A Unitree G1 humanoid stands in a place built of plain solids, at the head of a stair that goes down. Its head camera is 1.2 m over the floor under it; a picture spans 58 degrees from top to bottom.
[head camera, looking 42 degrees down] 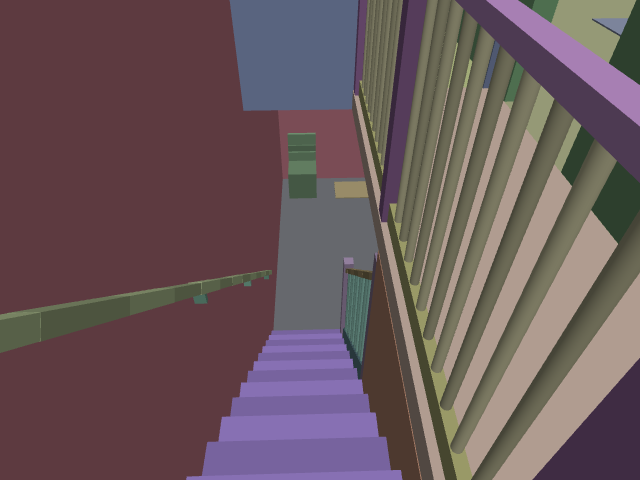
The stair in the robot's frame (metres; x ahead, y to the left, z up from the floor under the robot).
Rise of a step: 0.21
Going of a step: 0.21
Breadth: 0.75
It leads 2 degrees to the left of straight ahead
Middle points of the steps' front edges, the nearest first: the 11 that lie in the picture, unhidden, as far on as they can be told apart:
0.79 0.10 -0.62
0.99 0.10 -0.83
1.20 0.11 -1.04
1.41 0.11 -1.25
1.62 0.12 -1.46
1.83 0.13 -1.66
2.03 0.13 -1.87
2.24 0.14 -2.08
2.45 0.14 -2.29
2.66 0.15 -2.50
2.87 0.16 -2.70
